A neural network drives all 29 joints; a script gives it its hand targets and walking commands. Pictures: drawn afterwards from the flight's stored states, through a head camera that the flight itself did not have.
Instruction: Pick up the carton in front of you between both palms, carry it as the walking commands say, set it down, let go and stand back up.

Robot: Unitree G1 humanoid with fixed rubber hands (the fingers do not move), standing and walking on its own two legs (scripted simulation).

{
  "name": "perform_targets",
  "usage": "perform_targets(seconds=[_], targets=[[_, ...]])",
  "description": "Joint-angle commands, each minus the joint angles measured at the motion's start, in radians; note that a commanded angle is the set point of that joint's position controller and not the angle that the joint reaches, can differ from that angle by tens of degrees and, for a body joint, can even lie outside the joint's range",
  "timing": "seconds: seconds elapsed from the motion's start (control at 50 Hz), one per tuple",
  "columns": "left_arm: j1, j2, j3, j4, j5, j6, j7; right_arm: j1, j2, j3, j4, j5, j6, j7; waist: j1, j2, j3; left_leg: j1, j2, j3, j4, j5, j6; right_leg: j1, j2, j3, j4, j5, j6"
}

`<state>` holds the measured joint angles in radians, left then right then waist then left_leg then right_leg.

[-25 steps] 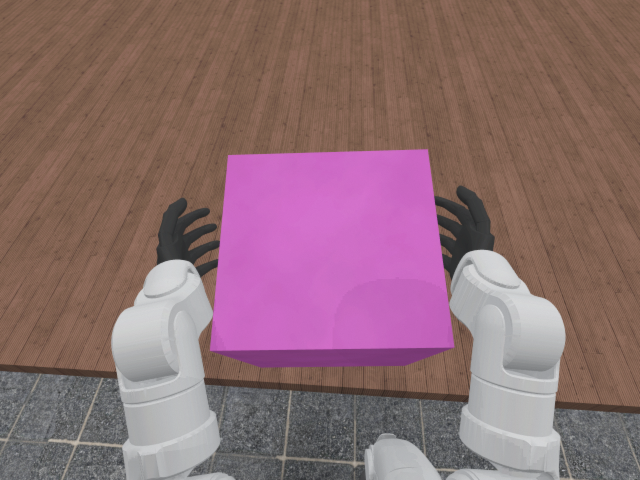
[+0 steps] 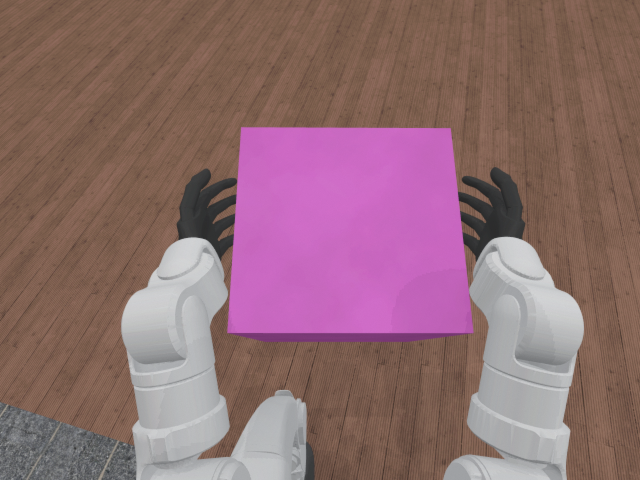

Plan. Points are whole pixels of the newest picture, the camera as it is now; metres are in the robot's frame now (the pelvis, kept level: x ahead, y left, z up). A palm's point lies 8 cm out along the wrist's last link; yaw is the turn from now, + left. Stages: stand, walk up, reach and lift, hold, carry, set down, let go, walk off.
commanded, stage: carry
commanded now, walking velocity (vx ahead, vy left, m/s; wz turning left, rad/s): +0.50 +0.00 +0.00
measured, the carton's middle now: (340, 255) +0.36 +0.02 +0.06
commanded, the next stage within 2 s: none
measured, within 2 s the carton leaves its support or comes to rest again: neither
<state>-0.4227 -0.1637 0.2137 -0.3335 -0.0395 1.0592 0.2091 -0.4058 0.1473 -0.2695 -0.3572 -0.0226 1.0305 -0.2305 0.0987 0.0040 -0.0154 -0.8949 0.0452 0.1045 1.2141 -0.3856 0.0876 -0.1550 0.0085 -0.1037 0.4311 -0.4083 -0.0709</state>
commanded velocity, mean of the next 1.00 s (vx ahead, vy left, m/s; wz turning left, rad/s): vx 0.50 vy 0.00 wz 0.00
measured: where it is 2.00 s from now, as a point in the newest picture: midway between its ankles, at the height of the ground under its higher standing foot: (365, 162)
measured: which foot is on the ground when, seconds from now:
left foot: up 0.00-0.04, down 0.06-0.48, up 0.50-0.84, down 0.86-1.00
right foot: down 0.00-0.10, up 0.12-0.48, down 0.50-0.86, up 0.88-1.00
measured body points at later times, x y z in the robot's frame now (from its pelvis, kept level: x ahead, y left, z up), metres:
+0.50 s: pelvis +0.38 -0.01 +0.05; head +0.39 -0.01 +0.50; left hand +0.74 +0.15 +0.21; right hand +0.73 -0.16 +0.22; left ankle +0.21 +0.09 -0.64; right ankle +0.53 -0.10 -0.67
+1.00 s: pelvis +0.70 +0.00 +0.08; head +0.72 -0.01 +0.53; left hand +1.02 +0.15 +0.15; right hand +1.01 -0.16 +0.14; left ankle +0.68 +0.11 -0.66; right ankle +0.62 -0.10 -0.62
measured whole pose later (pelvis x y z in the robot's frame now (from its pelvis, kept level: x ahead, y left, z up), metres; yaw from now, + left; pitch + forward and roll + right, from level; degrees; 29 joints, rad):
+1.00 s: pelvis +0.70 +0.00 +0.08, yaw -1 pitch +8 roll +0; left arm -0.27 -0.16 0.24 -0.15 0.09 1.02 0.15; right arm -0.29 0.16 -0.18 -0.11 -0.07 1.03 -0.16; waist -0.04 0.01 -0.11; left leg -0.33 0.04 0.16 0.42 -0.23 0.02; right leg -0.43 -0.01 -0.07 0.84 -0.48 0.01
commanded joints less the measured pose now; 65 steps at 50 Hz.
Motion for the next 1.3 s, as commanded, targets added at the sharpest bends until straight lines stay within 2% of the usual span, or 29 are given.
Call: perform_targets(seconds=[0.0,0.02,0.04,0.06,0.08,0.12,0.16,0.2,0.28,0.4,0.42,0.46,0.52,0.56,0.72,0.76,0.8,0.82,0.84,0.9,1.02,1.04,1.06,1.08,1.1,1.12,1.16,1.22,1.28], targets=[[-0.495,-0.476,-0.573,-0.025,-0.150,0.008,-0.012,-0.459,0.496,0.558,0.087,0.113,0.045,-0.007,-0.089,-0.209,-0.358,0.369,-0.142,0.188,-0.391,0.089,0.043,0.157,-0.175,0.047,0.005,1.262,-0.093],[-0.519,-0.490,-0.569,-0.017,-0.150,0.017,-0.014,-0.460,0.505,0.555,0.100,0.109,0.043,-0.005,-0.195,-0.191,-0.446,0.655,-0.157,0.168,-0.412,0.131,0.071,0.028,-0.155,-0.059,0.269,1.401,-0.055],[-0.540,-0.493,-0.557,-0.011,-0.130,0.019,-0.011,-0.444,0.508,0.549,0.122,0.102,0.044,-0.001,-0.288,0.000,-0.586,0.947,0.000,-0.265,-0.570,0.101,0.175,-0.206,-0.074,-0.019,0.662,1.048,0.021],[-0.518,-0.522,-0.532,0.010,-0.111,0.016,-0.010,-0.480,0.532,0.568,0.131,0.129,0.038,0.004,-0.250,0.362,-0.607,1.098,0.257,-0.830,-0.785,0.396,0.340,-0.492,0.145,0.058,1.067,0.125,0.080],[-0.498,-0.516,-0.512,0.068,-0.078,0.021,-0.007,-0.473,0.572,0.579,0.165,0.136,0.038,0.010,-0.227,0.250,-0.630,1.166,0.252,-0.846,-0.754,0.534,0.361,-0.573,0.098,0.184,1.254,0.022,0.037],[-0.571,-0.604,-0.460,0.045,-0.057,-0.006,-0.015,-0.623,0.692,0.666,0.068,0.198,0.020,0.041,-0.232,0.028,-0.495,1.059,0.221,-0.670,-0.652,0.747,0.294,-0.727,0.020,0.216,1.259,-0.060,0.004],[-0.546,-0.639,-0.432,0.047,-0.027,-0.025,-0.017,-0.697,0.784,0.732,0.052,0.275,0.006,0.065,-0.202,-0.022,-0.468,0.986,0.204,-0.586,-0.679,0.446,0.212,-0.736,-0.015,0.196,1.140,-0.050,-0.002],[-0.535,-0.598,-0.415,0.048,-0.009,-0.043,-0.007,-0.714,0.813,0.794,0.027,0.324,-0.010,0.077,-0.189,-0.036,-0.448,0.959,0.212,-0.524,-0.745,0.382,0.183,-0.740,-0.052,0.166,1.014,-0.031,-0.009],[-0.525,-0.547,-0.443,0.052,0.022,-0.046,0.002,-0.710,0.730,0.786,0.010,0.326,-0.013,0.072,-0.187,0.052,-0.353,0.843,0.179,-0.310,-0.816,0.493,0.158,-0.619,-0.078,0.072,0.589,0.166,-0.001],[-0.530,-0.474,-0.495,0.076,-0.041,0.031,0.004,-0.517,0.585,0.621,0.141,0.203,0.059,0.028,-0.092,0.171,-0.402,0.798,0.058,-0.010,-0.525,0.989,0.009,-0.091,0.091,-0.138,0.080,0.440,-0.021],[-0.546,-0.467,-0.500,0.071,-0.064,0.042,0.005,-0.513,0.555,0.595,0.146,0.178,0.069,0.015,-0.044,0.110,-0.454,0.670,0.043,0.003,-0.363,0.779,-0.030,0.109,0.022,-0.060,0.067,0.431,-0.039],[-0.584,-0.439,-0.495,0.075,-0.105,0.059,0.018,-0.513,0.527,0.546,0.129,0.140,0.093,-0.005,-0.017,-0.300,-0.560,0.218,-0.160,-0.042,0.159,-0.107,-0.082,0.435,-0.361,0.622,0.012,0.655,-0.243],[-0.685,-0.529,-0.525,0.022,-0.173,0.076,0.014,-0.588,0.523,0.467,0.143,0.120,0.111,-0.020,-0.046,-0.031,-0.451,0.115,-0.039,-0.139,0.201,-0.052,-0.047,0.234,-0.349,0.644,-0.079,0.370,-0.221],[-0.708,-0.613,-0.565,0.061,-0.185,0.067,-0.003,-0.579,0.548,0.428,0.169,0.082,0.099,-0.020,-0.052,0.015,-0.420,0.162,0.004,-0.136,0.042,0.000,-0.058,0.143,-0.304,0.499,-0.084,0.350,-0.178],[-0.592,-0.795,-0.569,0.195,-0.104,0.002,-0.063,-0.612,0.787,0.563,0.238,0.090,0.029,0.060,-0.083,-0.208,-0.400,0.469,-0.047,0.033,-0.666,0.196,-0.055,0.060,-0.232,0.135,-0.130,0.438,-0.066],[-0.550,-0.801,-0.568,0.204,-0.071,-0.015,-0.065,-0.610,0.826,0.606,0.217,0.115,0.010,0.075,-0.103,-0.182,-0.415,0.627,-0.063,0.078,-0.796,0.298,-0.059,0.040,-0.208,0.071,-0.041,0.439,-0.020],[-0.460,-0.774,-0.549,0.221,-0.027,-0.021,-0.055,-0.530,0.822,0.632,0.239,0.129,-0.003,0.081,-0.124,-0.005,-0.484,0.945,0.096,-0.128,-0.845,0.222,0.008,-0.167,-0.136,-0.030,0.228,0.429,0.049],[-0.419,-0.754,-0.538,0.217,-0.007,-0.022,-0.049,-0.494,0.794,0.636,0.251,0.121,-0.009,0.078,-0.122,0.209,-0.506,1.089,0.265,-0.455,-0.891,0.217,0.097,-0.374,-0.045,-0.018,0.383,0.235,0.088],[-0.397,-0.751,-0.535,0.202,0.004,-0.023,-0.046,-0.448,0.805,0.651,0.237,0.125,-0.012,0.077,-0.126,0.255,-0.489,1.193,0.330,-0.563,-0.905,0.322,0.156,-0.532,-0.012,0.034,0.494,-0.062,0.074],[-0.311,-0.811,-0.578,0.148,-0.013,-0.038,-0.058,-0.356,0.823,0.687,0.159,0.136,-0.024,0.090,-0.140,0.098,-0.459,1.201,0.351,-0.440,-0.881,0.592,0.140,-0.623,-0.060,0.083,0.478,-0.120,0.079],[-0.066,-0.866,-0.661,-0.060,-0.097,-0.059,-0.091,-0.142,0.904,0.789,-0.119,0.199,-0.038,0.118,-0.111,0.126,-0.445,0.876,0.161,-0.009,-0.781,0.479,-0.023,-0.024,-0.025,-0.061,-0.101,0.256,0.083],[0.025,-0.859,-0.656,-0.064,-0.083,-0.053,-0.084,-0.092,0.870,0.791,-0.152,0.201,-0.034,0.118,-0.095,0.057,-0.460,0.715,0.132,0.037,-0.659,0.494,-0.067,0.177,-0.081,0.005,-0.091,0.280,0.059],[0.111,-0.821,-0.638,-0.076,-0.060,-0.047,-0.075,-0.073,0.832,0.800,-0.211,0.209,-0.027,0.118,-0.078,-0.123,-0.454,0.524,0.063,0.082,-0.492,0.393,-0.114,0.315,-0.213,0.213,-0.105,0.355,0.010],[0.125,-0.779,-0.629,-0.113,-0.053,-0.042,-0.066,-0.046,0.797,0.790,-0.230,0.212,-0.013,0.114,-0.073,-0.281,-0.420,0.273,-0.023,0.079,-0.344,0.080,-0.126,0.461,-0.333,0.406,-0.092,0.609,-0.086],[0.104,-0.749,-0.633,-0.189,-0.062,-0.037,-0.060,-0.030,0.773,0.789,-0.257,0.224,0.000,0.110,-0.066,-0.267,-0.402,0.091,-0.038,0.022,-0.228,-0.199,-0.110,0.587,-0.389,0.445,-0.055,0.847,-0.145],[0.137,-0.728,-0.631,-0.203,-0.061,-0.024,-0.054,-0.001,0.740,0.786,-0.266,0.235,0.016,0.105,-0.054,-0.169,-0.384,0.020,-0.011,-0.014,-0.175,-0.241,-0.101,0.592,-0.414,0.447,-0.044,0.914,-0.160],[0.174,-0.706,-0.651,-0.252,-0.082,-0.008,-0.053,0.080,0.713,0.779,-0.264,0.241,0.032,0.101,-0.053,-0.069,-0.344,-0.027,0.035,-0.011,-0.251,-0.151,-0.102,0.583,-0.392,0.353,-0.075,0.827,-0.113],[0.187,-0.677,-0.706,-0.337,-0.118,0.015,-0.079,0.199,0.694,0.752,-0.247,0.197,0.042,0.093,-0.063,-0.096,-0.252,0.080,0.000,0.056,-0.503,-0.004,-0.118,0.456,-0.298,0.205,-0.110,0.855,-0.040],[0.185,-0.596,-0.750,-0.371,-0.155,0.034,-0.095,0.238,0.621,0.721,-0.255,0.146,0.052,0.079,-0.095,-0.189,-0.256,0.596,-0.082,0.138,-0.737,0.252,-0.079,0.125,-0.221,0.008,-0.026,0.911,0.042]])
